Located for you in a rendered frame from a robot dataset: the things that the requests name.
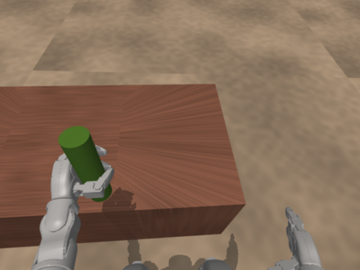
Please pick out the right robot hand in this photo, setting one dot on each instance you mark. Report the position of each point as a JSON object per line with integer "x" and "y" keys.
{"x": 301, "y": 245}

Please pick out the left robot arm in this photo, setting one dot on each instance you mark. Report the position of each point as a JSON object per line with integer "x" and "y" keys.
{"x": 59, "y": 229}

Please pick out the can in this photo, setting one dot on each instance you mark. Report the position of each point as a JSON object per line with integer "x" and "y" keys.
{"x": 79, "y": 148}

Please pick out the left robot hand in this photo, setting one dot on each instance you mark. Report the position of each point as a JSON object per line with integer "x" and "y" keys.
{"x": 66, "y": 183}

